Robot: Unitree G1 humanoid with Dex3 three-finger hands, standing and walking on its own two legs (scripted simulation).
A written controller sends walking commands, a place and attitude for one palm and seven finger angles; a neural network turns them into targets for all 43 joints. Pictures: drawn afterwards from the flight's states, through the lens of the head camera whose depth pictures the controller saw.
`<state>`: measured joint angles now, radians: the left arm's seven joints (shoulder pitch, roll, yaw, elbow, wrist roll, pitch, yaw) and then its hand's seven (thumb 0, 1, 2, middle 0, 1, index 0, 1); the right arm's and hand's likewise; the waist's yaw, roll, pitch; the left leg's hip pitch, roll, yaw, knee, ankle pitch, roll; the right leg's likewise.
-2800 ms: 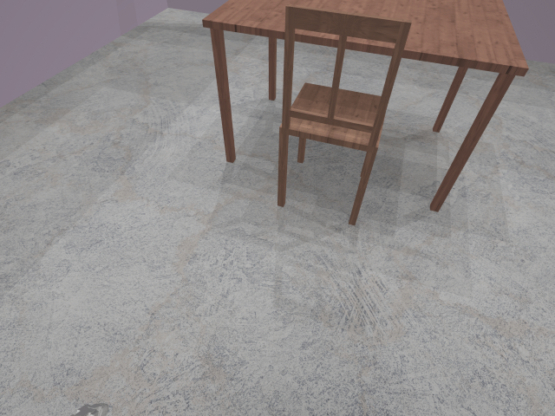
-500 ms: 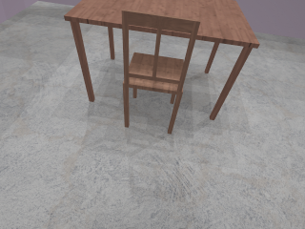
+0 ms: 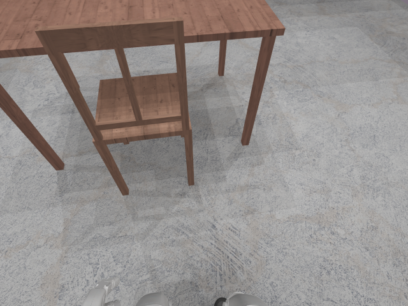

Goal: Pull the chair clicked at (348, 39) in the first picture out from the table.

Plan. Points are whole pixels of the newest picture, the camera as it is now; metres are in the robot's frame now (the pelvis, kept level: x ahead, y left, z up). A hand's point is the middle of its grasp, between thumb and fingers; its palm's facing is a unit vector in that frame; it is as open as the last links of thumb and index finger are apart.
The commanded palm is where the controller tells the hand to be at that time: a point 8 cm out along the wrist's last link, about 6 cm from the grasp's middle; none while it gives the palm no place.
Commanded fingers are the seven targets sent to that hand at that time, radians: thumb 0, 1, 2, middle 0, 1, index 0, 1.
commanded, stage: take the last steps up to it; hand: left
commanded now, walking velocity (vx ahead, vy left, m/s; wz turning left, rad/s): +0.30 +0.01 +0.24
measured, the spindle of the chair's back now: (129, 87) +0.75 +0.24 -0.06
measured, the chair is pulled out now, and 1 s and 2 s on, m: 0.00 0.00 0.00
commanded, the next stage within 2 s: come to a stop and stand still in 0.68 s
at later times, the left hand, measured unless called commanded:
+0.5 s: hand (97, 299) +0.16 +0.24 -0.16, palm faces +0.12 -0.98 -0.15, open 7.4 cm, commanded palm none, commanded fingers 0.00 0.90 0.90 -0.20 -0.30 -0.20 -0.30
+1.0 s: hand (129, 215) +0.35 +0.20 -0.16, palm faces +0.17 -0.96 -0.21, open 7.2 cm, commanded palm none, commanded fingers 0.00 0.90 0.90 -0.20 -0.30 -0.20 -0.30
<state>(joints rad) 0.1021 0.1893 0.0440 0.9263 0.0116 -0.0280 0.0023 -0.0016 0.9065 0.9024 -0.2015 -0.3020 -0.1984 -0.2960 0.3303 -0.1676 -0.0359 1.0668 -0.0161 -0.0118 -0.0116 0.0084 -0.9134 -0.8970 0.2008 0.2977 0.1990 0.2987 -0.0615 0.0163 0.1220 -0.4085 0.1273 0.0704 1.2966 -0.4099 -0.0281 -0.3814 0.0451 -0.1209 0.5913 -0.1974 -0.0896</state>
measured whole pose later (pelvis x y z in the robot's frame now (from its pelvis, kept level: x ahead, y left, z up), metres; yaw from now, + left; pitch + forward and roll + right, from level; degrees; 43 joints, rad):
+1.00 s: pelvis +0.31 +0.02 +0.01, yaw +7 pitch -1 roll -1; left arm 0.19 0.15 0.04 1.05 0.02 -0.01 0.04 -0.01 0.94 0.90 -0.20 -0.30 -0.20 -0.30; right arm 0.21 -0.17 -0.04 1.05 -0.01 0.01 -0.03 0.01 -0.94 -0.90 0.20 0.30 0.20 0.30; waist 0.00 0.03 0.05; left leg -0.38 0.05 0.07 0.73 -0.36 -0.03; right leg -0.25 -0.02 -0.18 0.50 -0.24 -0.05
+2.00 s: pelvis +0.29 -0.03 +0.02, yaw +5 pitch -2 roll +0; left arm 0.29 0.11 0.02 1.14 0.00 0.01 0.04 0.00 0.91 0.90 -0.20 -0.30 -0.20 -0.30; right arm 0.38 -0.10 0.00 1.18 -0.01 0.01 -0.03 0.00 -0.91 -0.90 0.20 0.30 0.20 0.30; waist -0.02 0.01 0.04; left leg -0.25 0.07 0.00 0.43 -0.14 -0.05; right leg -0.11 0.04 -0.05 0.44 -0.30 -0.05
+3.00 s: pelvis +0.31 +0.02 +0.01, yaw +4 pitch -1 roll +0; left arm 0.28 0.20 0.00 1.04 0.01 0.00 0.04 0.00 0.91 0.90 -0.20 -0.30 -0.20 -0.30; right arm 0.25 -0.18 0.01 1.06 -0.01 -0.02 -0.01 0.01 -0.93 -0.90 0.20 0.30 0.20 0.30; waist 0.00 -0.01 0.03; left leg -0.28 -0.01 0.04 0.54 -0.25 0.02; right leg -0.12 -0.05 -0.02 0.52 -0.38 0.03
